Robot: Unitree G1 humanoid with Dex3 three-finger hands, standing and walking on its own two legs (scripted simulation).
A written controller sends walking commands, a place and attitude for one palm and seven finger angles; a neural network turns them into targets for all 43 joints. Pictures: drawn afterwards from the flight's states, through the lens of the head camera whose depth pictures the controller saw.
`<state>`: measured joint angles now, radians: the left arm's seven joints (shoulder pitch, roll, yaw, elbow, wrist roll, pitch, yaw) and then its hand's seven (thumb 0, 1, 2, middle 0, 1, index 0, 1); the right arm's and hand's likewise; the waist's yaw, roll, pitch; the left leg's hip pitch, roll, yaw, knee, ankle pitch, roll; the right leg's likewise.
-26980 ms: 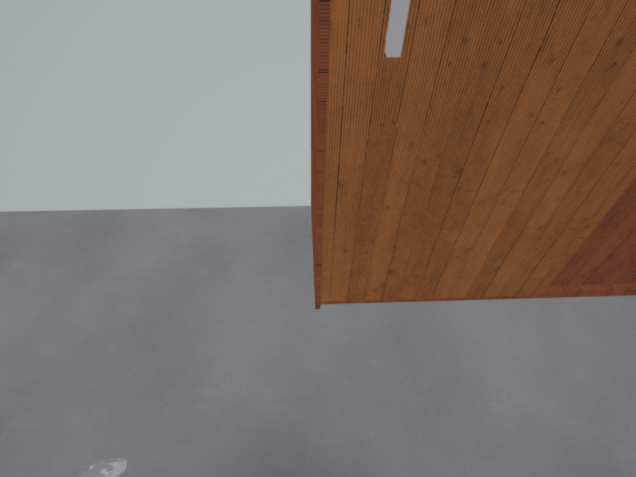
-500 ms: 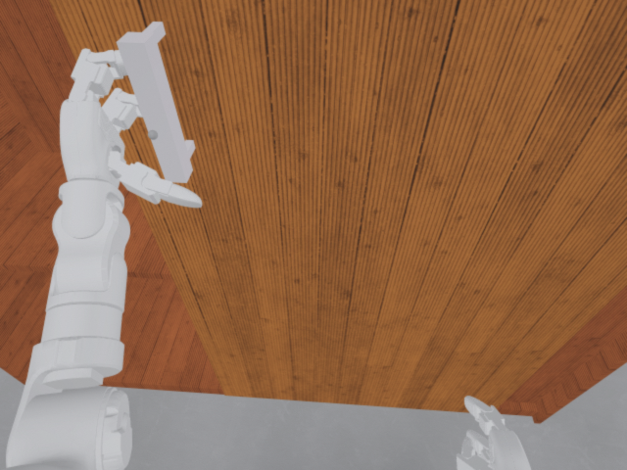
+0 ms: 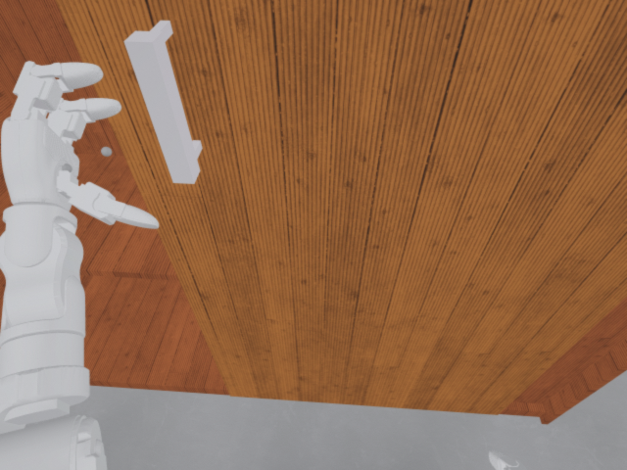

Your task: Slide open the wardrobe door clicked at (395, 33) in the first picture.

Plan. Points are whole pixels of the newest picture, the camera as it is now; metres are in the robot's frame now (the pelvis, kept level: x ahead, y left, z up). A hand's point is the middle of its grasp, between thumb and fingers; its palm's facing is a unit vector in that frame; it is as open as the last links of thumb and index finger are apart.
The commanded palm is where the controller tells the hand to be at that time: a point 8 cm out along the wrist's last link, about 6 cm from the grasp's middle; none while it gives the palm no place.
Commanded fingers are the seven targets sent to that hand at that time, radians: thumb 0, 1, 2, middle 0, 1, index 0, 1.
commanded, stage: slip the hand off the handle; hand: left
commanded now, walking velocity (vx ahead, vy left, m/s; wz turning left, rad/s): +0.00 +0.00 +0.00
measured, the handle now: (175, 106) +0.43 +0.18 +0.27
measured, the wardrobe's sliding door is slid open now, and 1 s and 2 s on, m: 0.64 0.64 0.64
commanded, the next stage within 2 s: draw the hand back to the body in 0.50 s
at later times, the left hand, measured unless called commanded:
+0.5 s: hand (48, 222) +0.26 +0.24 +0.25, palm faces +0.29 -0.95 -0.10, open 14.7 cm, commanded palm +0.22 +0.29 +0.24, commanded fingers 0.00 -0.55 0.20 -0.25 -1.15 -0.25 -1.15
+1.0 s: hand (31, 275) +0.22 +0.25 +0.23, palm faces +0.08 -0.99 -0.07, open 14.7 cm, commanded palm +0.19 +0.29 +0.22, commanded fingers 0.00 -0.55 0.20 -0.25 -1.15 -0.25 -1.15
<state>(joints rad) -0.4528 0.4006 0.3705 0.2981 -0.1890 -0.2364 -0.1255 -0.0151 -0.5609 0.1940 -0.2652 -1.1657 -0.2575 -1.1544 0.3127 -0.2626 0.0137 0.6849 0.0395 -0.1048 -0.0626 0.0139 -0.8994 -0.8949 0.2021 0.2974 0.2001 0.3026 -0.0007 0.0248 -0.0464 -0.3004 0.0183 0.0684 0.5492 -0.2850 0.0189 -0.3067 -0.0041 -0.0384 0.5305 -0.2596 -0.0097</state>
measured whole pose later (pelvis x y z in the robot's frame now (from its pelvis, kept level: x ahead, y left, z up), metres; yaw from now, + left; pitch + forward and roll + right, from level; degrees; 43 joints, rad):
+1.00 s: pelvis -0.01 -0.01 +0.00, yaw +2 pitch -5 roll +0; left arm -0.04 0.46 0.46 -0.11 -0.40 0.33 -0.41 -0.02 -0.56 0.19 -0.25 -1.15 -0.26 -1.15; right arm 0.19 -0.29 0.08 0.61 0.10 -0.18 -0.10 0.02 -0.90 -0.90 0.20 0.30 0.20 0.30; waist 0.07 0.07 -0.06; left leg -0.16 0.02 0.03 0.51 -0.27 0.00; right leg -0.15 0.00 -0.08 0.49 -0.26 -0.02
